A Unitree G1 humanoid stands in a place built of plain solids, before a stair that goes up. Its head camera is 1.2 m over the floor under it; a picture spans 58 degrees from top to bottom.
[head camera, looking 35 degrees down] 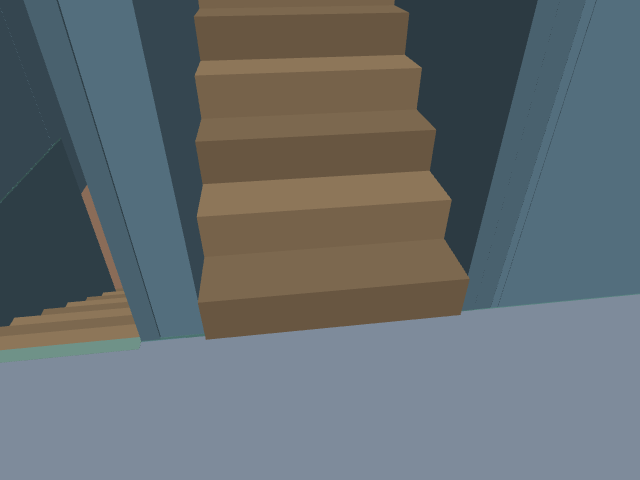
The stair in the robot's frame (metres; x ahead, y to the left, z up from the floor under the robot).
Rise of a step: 0.18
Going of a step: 0.26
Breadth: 0.97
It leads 7 degrees to the left of straight ahead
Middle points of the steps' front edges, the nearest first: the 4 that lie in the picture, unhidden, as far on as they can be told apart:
1.14 -0.06 0.18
1.40 -0.03 0.37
1.65 0.00 0.55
1.91 0.04 0.73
